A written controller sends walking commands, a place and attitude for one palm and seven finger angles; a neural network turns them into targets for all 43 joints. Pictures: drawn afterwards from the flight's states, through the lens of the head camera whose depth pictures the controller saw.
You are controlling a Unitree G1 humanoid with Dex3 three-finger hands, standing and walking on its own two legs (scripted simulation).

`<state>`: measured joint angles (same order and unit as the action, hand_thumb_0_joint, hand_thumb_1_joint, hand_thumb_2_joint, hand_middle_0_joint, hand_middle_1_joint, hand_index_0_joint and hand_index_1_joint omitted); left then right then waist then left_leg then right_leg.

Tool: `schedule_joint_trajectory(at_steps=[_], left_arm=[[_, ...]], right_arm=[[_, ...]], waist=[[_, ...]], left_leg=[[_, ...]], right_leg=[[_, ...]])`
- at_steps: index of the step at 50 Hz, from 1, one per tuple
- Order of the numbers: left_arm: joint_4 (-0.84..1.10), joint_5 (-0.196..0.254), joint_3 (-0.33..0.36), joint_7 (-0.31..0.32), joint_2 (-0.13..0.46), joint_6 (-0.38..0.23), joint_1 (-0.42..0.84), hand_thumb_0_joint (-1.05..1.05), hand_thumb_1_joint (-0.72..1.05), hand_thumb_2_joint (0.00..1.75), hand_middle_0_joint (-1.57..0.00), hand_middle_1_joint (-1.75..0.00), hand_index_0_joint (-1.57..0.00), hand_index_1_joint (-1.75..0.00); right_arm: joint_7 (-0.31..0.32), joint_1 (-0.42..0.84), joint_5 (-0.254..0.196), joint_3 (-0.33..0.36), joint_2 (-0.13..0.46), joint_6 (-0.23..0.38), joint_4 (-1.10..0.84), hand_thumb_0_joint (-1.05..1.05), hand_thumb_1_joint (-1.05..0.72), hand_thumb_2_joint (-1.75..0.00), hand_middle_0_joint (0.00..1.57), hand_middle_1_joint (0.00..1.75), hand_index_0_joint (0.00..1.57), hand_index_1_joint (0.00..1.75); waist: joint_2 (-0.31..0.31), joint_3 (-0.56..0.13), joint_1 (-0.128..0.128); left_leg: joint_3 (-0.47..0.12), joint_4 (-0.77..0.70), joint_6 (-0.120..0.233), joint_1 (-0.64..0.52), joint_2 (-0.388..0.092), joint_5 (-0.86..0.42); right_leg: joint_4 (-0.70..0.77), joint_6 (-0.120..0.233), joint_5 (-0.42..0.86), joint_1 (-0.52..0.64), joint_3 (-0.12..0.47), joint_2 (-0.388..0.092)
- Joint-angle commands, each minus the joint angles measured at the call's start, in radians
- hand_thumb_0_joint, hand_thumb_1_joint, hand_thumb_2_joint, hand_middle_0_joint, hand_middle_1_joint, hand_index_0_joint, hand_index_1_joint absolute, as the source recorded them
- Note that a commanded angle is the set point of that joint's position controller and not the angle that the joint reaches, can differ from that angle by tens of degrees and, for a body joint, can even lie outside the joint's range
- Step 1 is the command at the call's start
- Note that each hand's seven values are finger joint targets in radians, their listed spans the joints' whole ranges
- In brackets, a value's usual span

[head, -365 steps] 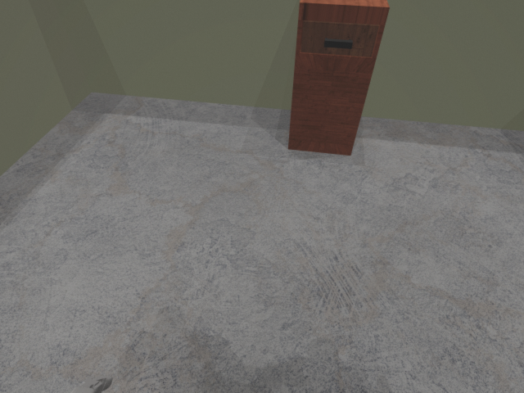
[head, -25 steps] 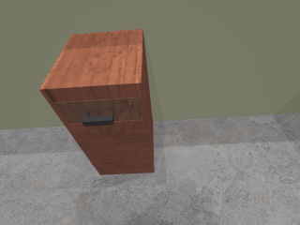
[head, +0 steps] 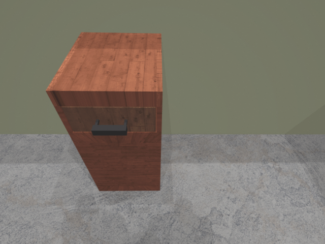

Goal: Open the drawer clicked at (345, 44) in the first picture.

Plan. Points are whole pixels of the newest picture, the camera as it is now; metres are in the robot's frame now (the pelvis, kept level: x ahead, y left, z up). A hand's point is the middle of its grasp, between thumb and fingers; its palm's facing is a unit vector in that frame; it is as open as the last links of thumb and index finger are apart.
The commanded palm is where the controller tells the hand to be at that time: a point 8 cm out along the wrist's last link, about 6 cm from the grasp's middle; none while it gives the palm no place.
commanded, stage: come to a stop and stand still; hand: left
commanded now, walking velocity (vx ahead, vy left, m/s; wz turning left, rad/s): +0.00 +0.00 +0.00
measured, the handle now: (110, 125) +0.53 +0.23 -0.10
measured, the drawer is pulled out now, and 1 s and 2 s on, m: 0.00 0.00 0.00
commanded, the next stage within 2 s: look again from close up in 0.40 s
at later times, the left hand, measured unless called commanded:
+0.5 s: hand out of the picture +0.01 +0.16 -0.18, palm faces +0.07 -0.98 -0.19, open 7.3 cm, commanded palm none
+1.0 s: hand out of the picture +0.00 +0.25 -0.18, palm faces +0.02 -0.98 -0.21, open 7.4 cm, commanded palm none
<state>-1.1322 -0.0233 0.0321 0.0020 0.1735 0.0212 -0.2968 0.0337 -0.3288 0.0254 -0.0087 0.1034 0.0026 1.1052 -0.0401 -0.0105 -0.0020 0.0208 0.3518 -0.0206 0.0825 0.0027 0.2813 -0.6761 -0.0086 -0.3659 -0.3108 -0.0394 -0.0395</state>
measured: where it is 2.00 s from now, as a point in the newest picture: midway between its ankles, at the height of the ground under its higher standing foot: outside the picture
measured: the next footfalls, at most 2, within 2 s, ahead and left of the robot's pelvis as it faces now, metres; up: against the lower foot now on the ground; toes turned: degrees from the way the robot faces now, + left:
right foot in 0.04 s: +0.06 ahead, -0.06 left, +0.00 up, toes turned -5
left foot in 1.80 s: +0.10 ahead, +0.13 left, +0.00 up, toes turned +11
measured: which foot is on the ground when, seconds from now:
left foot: down 0.00-1.00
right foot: up 0.00-0.02, down 0.04-1.00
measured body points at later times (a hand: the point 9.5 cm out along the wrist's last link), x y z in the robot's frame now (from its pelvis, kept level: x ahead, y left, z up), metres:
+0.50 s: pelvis +0.03 -0.01 +0.00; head +0.05 -0.01 +0.45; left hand +0.01 +0.21 -0.16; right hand +0.04 -0.24 -0.16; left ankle -0.06 +0.13 -0.74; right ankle +0.00 -0.10 -0.74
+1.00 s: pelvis -0.03 +0.06 +0.00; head -0.05 +0.07 +0.45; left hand +0.00 +0.30 -0.16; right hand +0.00 -0.17 -0.15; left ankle -0.06 +0.13 -0.74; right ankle +0.00 -0.10 -0.74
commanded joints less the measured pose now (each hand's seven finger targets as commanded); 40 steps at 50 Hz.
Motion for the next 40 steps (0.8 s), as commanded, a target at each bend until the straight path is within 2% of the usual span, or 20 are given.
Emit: schedule_joint_trajectory(at_steps=[1,2,3,4,5,6,8,12,18,19,24,25,26,27,28,29,30,32,36,40], left_arm=[[0.025,0.017,0.004,0.009,0.031,-0.043,-0.066,0.00,0.90,0.90,-0.20,-0.30,-0.20,-0.30],[0.007,0.016,0.009,0.017,0.060,-0.051,-0.100,0.00,0.90,0.90,-0.20,-0.30,-0.20,-0.30],[-0.006,0.017,0.010,0.023,0.089,-0.056,-0.120,0.00,0.90,0.90,-0.20,-0.30,-0.20,-0.30],[-0.012,0.017,0.009,0.027,0.101,-0.058,-0.118,0.00,0.90,0.90,-0.20,-0.30,-0.20,-0.30],[-0.015,0.018,0.012,0.033,0.103,-0.060,-0.113,0.00,0.90,0.90,-0.20,-0.30,-0.20,-0.30],[-0.015,0.019,0.005,0.036,0.089,-0.059,-0.096,0.00,0.90,0.90,-0.20,-0.30,-0.20,-0.30],[-0.007,0.017,-0.001,0.039,0.070,-0.053,-0.065,0.00,0.90,0.90,-0.20,-0.30,-0.20,-0.30],[0.001,0.023,-0.008,0.039,0.045,-0.045,-0.033,0.00,0.90,0.90,-0.20,-0.30,-0.20,-0.30],[-0.006,0.023,-0.001,0.044,0.071,-0.050,-0.043,0.00,0.90,0.90,-0.20,-0.30,-0.20,-0.30],[-0.008,0.023,-0.001,0.045,0.074,-0.051,-0.049,0.00,0.90,0.90,-0.20,-0.30,-0.20,-0.30],[-0.006,0.020,-0.007,0.042,0.062,-0.042,-0.030,0.00,0.90,0.90,-0.20,-0.30,-0.20,-0.30],[0.072,0.006,-0.017,0.039,0.182,-0.057,-0.058,0.00,0.90,0.90,-0.20,-0.30,-0.20,-0.30],[0.071,0.013,-0.003,0.045,0.107,-0.062,-0.064,0.00,0.90,0.90,-0.20,-0.30,-0.20,-0.30],[0.084,0.001,0.019,0.046,0.149,-0.069,-0.037,0.00,0.90,0.90,-0.20,-0.30,-0.20,-0.30],[0.089,0.005,0.014,0.045,0.147,-0.076,-0.058,0.00,0.90,0.90,-0.20,-0.30,-0.20,-0.30],[0.095,0.003,0.015,0.047,0.150,-0.083,-0.076,0.00,0.90,0.90,-0.20,-0.30,-0.20,-0.30],[0.103,0.007,0.005,0.048,0.138,-0.078,-0.078,0.00,0.90,0.90,-0.20,-0.30,-0.20,-0.30],[0.112,0.009,0.011,0.049,0.147,-0.073,-0.057,0.00,0.90,0.90,-0.20,-0.30,-0.20,-0.30],[0.144,0.014,-0.004,0.044,0.120,-0.052,-0.012,0.00,0.90,0.90,-0.20,-0.30,-0.20,-0.30],[0.139,0.012,-0.012,0.040,0.111,-0.034,-0.015,0.00,0.90,0.90,-0.20,-0.30,-0.20,-0.30]], right_arm=[[0.024,-0.039,-0.009,0.038,0.159,0.027,-0.008,0.00,-0.90,-0.90,0.20,0.30,0.20,0.30],[0.023,-0.055,-0.016,0.038,0.131,0.032,-0.008,0.00,-0.90,-0.90,0.20,0.30,0.20,0.30],[0.020,-0.055,-0.022,0.030,0.106,0.032,-0.010,0.00,-0.90,-0.90,0.20,0.30,0.20,0.30],[0.016,-0.059,-0.023,0.029,0.085,0.031,-0.004,0.00,-0.90,-0.90,0.20,0.30,0.20,0.30],[0.018,-0.070,-0.020,0.032,0.083,0.017,0.000,0.00,-0.90,-0.90,0.20,0.30,0.20,0.30],[0.020,-0.059,-0.018,0.034,0.091,0.011,0.006,0.00,-0.90,-0.90,0.20,0.30,0.20,0.30],[0.020,-0.051,-0.018,0.029,0.072,0.004,0.017,0.00,-0.90,-0.90,0.20,0.30,0.20,0.30],[0.020,-0.066,-0.015,0.021,0.072,0.011,0.051,0.00,-0.90,-0.90,0.20,0.30,0.20,0.30],[0.029,-0.052,-0.014,0.024,0.097,0.009,0.049,0.00,-0.90,-0.90,0.20,0.30,0.20,0.30],[0.029,-0.047,-0.015,0.025,0.100,0.009,0.046,0.00,-0.90,-0.90,0.20,0.30,0.20,0.30],[0.029,-0.031,-0.014,0.023,0.110,0.007,0.043,0.00,-0.90,-0.90,0.20,0.30,0.20,0.30],[0.007,0.020,-0.010,0.043,0.203,-0.012,-0.072,0.00,-0.90,-0.90,0.20,0.30,0.20,0.30],[0.005,0.023,-0.002,0.039,0.175,0.000,-0.100,0.00,-0.90,-0.90,0.20,0.30,0.20,0.30],[0.012,0.000,-0.001,0.050,0.150,0.008,-0.094,0.00,-0.90,-0.90,0.20,0.30,0.20,0.30],[0.015,-0.005,-0.006,0.048,0.146,0.015,-0.092,0.00,-0.90,-0.90,0.20,0.30,0.20,0.30],[0.016,-0.003,-0.011,0.049,0.149,0.022,-0.103,0.00,-0.90,-0.90,0.20,0.30,0.20,0.30],[0.012,-0.011,-0.011,0.043,0.141,0.018,-0.114,0.00,-0.90,-0.90,0.20,0.30,0.20,0.30],[0.011,0.004,-0.015,0.054,0.177,0.017,-0.122,0.00,-0.90,-0.90,0.20,0.30,0.20,0.30],[0.008,0.012,-0.006,0.048,0.203,0.022,-0.116,0.00,-0.90,-0.90,0.20,0.30,0.20,0.30],[0.004,0.032,-0.004,0.038,0.207,0.021,-0.117,0.00,-0.90,-0.90,0.20,0.30,0.20,0.30]], waist=[[0.133,0.044,-0.019],[0.060,-0.003,-0.015],[-0.009,-0.026,-0.015],[-0.048,-0.036,-0.008],[-0.200,-0.065,-0.003],[-0.195,-0.025,-0.005],[-0.110,0.022,0.004],[0.036,0.038,0.007],[0.063,-0.035,0.004],[0.051,-0.044,0.003],[0.047,0.027,0.006],[-0.074,0.165,0.018],[0.007,0.111,0.010],[0.075,0.021,0.031],[0.087,-0.051,0.018],[0.039,-0.089,0.013],[-0.037,-0.109,0.014],[-0.085,-0.065,0.016],[0.058,0.030,0.011],[0.115,0.082,-0.001]], left_leg=[[-0.080,0.052,0.091,0.031,-0.171,-0.507],[-0.049,0.100,0.055,0.102,-0.132,-0.430],[-0.020,0.100,0.029,0.162,-0.094,-0.241],[0.000,0.095,0.017,0.187,-0.069,-0.103],[0.020,0.131,0.008,0.176,-0.063,-0.011],[0.020,0.151,0.006,0.174,-0.070,0.039],[0.011,0.143,0.007,0.160,-0.086,0.036],[-0.004,0.042,0.017,0.059,-0.123,-0.277],[0.018,0.067,0.005,0.014,-0.128,-0.383],[0.021,0.068,0.004,0.011,-0.128,-0.378],[0.007,0.027,0.012,0.006,-0.136,-0.348],[-0.015,0.083,0.013,0.106,-0.087,-0.140],[-0.001,0.132,0.022,0.148,-0.091,-0.019],[-0.007,0.163,0.028,0.152,-0.069,-0.065],[-0.004,0.181,0.030,0.145,-0.067,-0.070],[-0.004,0.194,0.031,0.163,-0.064,-0.076],[0.009,0.192,0.040,0.164,-0.060,-0.060],[-0.003,0.168,0.045,0.161,-0.070,-0.063],[-0.023,0.102,0.057,0.113,-0.115,-0.329],[-0.042,0.042,0.063,0.162,-0.125,-0.262]], right_leg=[[0.289,0.001,0.254,0.108,0.000,-0.008],[0.282,0.022,0.470,0.234,0.075,-0.062],[0.259,0.046,0.671,0.305,0.125,-0.128],[0.249,0.070,0.766,0.337,0.134,-0.173],[0.270,0.077,0.787,0.346,0.146,-0.171],[0.294,0.085,0.826,0.310,0.148,-0.183],[0.306,0.097,0.789,0.260,0.125,-0.171],[0.283,0.058,0.601,0.195,0.054,-0.086],[0.261,0.052,0.764,0.274,0.051,-0.088],[0.257,0.053,0.793,0.283,0.050,-0.092],[0.286,0.054,0.619,0.224,0.047,-0.075],[0.313,0.019,0.394,0.111,0.070,-0.046],[0.309,0.039,0.297,0.098,0.141,-0.106],[0.284,0.063,0.518,0.177,0.162,-0.134],[0.262,0.083,0.666,0.246,0.158,-0.151],[0.230,0.096,0.831,0.302,0.153,-0.154],[0.218,0.100,0.859,0.330,0.140,-0.147],[0.219,0.096,0.782,0.288,0.111,-0.141],[0.198,0.058,0.488,0.168,0.033,-0.064],[0.223,0.037,0.306,0.159,0.027,-0.047]])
